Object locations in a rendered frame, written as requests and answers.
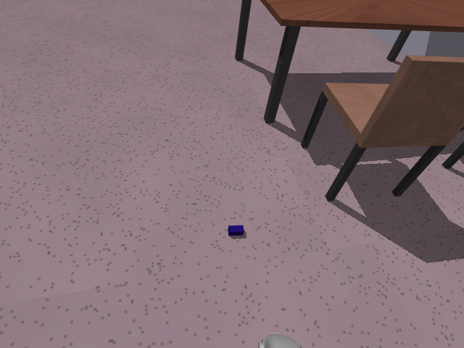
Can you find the small box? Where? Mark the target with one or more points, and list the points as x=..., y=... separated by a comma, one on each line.
x=235, y=230

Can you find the table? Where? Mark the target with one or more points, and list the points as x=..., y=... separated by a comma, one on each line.
x=404, y=15

